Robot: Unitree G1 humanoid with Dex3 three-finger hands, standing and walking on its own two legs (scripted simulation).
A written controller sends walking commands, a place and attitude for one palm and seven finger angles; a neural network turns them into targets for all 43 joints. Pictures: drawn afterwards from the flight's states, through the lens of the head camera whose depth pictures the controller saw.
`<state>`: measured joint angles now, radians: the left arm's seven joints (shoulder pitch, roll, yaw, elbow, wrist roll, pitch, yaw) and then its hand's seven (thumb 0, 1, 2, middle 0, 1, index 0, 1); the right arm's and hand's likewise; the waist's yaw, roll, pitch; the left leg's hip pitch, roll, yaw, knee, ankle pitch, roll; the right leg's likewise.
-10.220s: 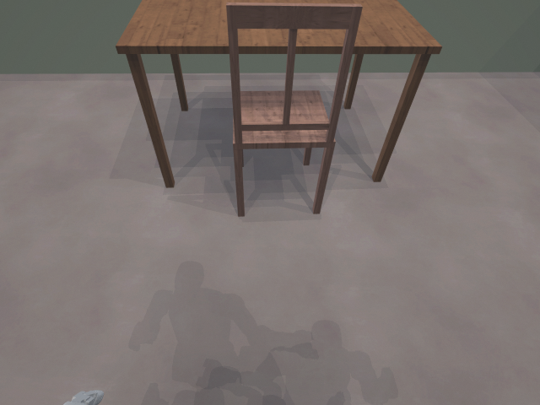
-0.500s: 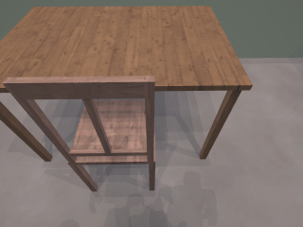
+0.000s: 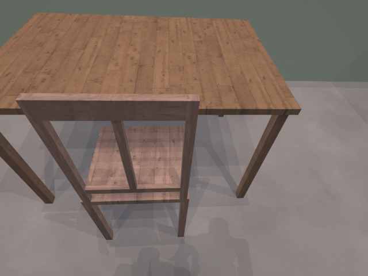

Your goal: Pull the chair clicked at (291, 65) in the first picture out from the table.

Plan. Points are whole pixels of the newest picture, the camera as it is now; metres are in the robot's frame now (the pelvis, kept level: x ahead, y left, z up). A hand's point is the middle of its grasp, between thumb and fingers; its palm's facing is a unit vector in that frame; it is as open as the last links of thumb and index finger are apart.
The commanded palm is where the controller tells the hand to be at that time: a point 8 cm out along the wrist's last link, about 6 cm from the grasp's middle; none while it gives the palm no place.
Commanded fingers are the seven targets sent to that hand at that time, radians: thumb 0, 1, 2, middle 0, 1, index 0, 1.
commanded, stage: come to a stop and stand still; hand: left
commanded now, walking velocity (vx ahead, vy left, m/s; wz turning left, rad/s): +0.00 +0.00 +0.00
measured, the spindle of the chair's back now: (126, 158) +0.44 +0.19 -0.07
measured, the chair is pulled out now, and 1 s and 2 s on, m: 0.00 0.00 0.00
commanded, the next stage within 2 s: look again from close up in 0.94 s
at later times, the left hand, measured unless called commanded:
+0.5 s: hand out of the picture +0.01 +0.19 -0.18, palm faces +0.00 -0.99 -0.15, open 7.4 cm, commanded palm none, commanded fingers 0.00 0.90 0.90 -0.20 -0.30 -0.20 -0.30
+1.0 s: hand out of the picture +0.03 +0.21 -0.18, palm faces -0.02 -0.98 -0.17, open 7.4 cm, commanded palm none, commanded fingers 0.00 0.90 0.90 -0.20 -0.30 -0.20 -0.30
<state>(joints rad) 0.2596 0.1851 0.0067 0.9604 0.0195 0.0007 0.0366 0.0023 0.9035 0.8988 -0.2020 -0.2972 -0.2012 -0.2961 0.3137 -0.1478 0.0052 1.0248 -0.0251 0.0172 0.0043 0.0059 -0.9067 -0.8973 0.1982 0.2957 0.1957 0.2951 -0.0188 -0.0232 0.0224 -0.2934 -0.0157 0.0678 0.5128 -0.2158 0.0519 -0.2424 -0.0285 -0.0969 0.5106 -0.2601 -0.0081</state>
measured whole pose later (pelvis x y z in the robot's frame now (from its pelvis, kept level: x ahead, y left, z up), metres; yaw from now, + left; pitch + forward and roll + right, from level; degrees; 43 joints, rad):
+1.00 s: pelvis +0.04 +0.04 +0.01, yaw -2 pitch -1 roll +0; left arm 0.31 0.16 -0.01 1.10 0.02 -0.01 0.05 0.00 0.91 0.90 -0.20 -0.30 -0.20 -0.30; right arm 0.28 -0.14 0.02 1.14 -0.01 -0.02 -0.01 0.01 -0.91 -0.90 0.20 0.30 0.20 0.30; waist 0.00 -0.04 0.02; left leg -0.15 -0.08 0.12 0.37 -0.21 0.11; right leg -0.12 -0.08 -0.04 0.40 -0.25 0.06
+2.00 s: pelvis +0.04 +0.02 +0.01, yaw -2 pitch -1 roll +0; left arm 0.35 0.14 -0.02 1.10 0.02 -0.01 0.05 0.00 0.90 0.90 -0.20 -0.30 -0.20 -0.30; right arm 0.29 -0.12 0.01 1.16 0.00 -0.03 -0.02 0.01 -0.92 -0.90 0.20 0.30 0.20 0.30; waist 0.00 -0.03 0.01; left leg -0.16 -0.04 0.11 0.39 -0.22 0.07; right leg -0.13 -0.04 -0.05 0.40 -0.25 0.03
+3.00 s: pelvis +0.04 +0.01 +0.01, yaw -2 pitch +0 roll +0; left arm 0.36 0.14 -0.02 1.08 0.01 -0.02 0.05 0.00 0.90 0.90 -0.20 -0.30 -0.20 -0.30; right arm 0.30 -0.11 0.01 1.17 0.00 -0.03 -0.02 0.01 -0.91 -0.90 0.20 0.30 0.20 0.30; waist 0.00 -0.03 0.01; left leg -0.17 -0.03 0.11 0.39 -0.23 0.06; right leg -0.14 -0.03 -0.05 0.40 -0.25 0.02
